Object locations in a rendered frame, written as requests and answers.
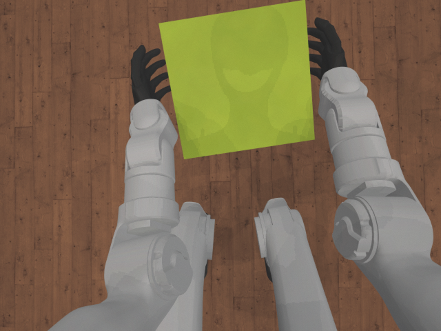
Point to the carton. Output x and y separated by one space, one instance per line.
240 80

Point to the right robot forearm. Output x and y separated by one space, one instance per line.
356 139

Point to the right robot upper arm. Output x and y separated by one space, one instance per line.
390 240

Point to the right robot foot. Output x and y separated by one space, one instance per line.
268 271

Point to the right robot hand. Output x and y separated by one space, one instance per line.
332 54

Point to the robot right thigh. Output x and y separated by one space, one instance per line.
301 303

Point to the left robot upper arm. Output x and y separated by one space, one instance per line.
143 278

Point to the left robot forearm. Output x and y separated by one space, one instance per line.
149 201

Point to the left robot hand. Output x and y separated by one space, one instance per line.
142 87

